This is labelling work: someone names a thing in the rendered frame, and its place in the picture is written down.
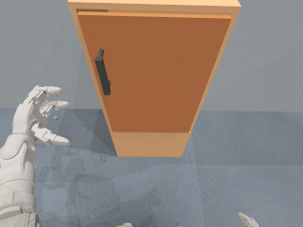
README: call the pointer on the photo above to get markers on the cupboard door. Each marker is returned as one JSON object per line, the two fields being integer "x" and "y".
{"x": 158, "y": 63}

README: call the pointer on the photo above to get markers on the left robot upper arm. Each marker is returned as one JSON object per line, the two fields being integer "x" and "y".
{"x": 27, "y": 219}

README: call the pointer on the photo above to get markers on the handle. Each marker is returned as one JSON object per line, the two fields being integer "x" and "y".
{"x": 105, "y": 83}

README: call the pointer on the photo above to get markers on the robot right hand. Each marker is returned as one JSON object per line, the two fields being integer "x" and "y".
{"x": 247, "y": 222}

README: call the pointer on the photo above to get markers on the left robot forearm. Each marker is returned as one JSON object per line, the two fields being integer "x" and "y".
{"x": 17, "y": 176}

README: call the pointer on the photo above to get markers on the robot left hand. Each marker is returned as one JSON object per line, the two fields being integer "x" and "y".
{"x": 27, "y": 115}

